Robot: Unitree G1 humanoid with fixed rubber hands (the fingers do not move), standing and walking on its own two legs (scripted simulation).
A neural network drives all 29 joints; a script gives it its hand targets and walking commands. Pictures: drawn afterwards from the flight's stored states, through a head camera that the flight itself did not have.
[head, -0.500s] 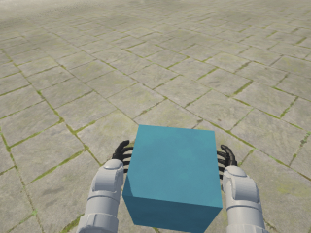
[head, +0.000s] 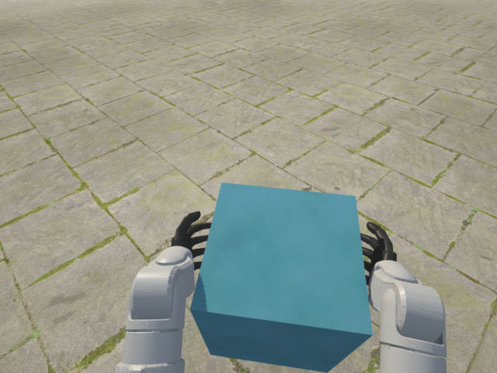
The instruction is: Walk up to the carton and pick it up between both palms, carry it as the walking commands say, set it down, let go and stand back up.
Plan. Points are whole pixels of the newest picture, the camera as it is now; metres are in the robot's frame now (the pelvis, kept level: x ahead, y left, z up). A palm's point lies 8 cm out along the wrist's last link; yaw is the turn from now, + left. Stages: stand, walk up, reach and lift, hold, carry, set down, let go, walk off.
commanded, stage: carry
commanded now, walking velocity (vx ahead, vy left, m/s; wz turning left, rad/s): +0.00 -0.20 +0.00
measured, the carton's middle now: (277, 281) +0.28 -0.02 +0.02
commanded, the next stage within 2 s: none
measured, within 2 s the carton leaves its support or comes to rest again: neither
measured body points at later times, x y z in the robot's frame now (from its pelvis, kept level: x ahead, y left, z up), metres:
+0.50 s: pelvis -0.06 -0.05 +0.01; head -0.09 -0.03 +0.45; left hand +0.20 +0.10 +0.08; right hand +0.21 -0.20 +0.09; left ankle -0.02 +0.07 -0.72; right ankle +0.02 -0.14 -0.70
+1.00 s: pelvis -0.11 -0.15 +0.00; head -0.13 -0.14 +0.45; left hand +0.15 -0.01 +0.09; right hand +0.14 -0.31 +0.09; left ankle -0.10 -0.03 -0.72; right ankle -0.03 -0.24 -0.72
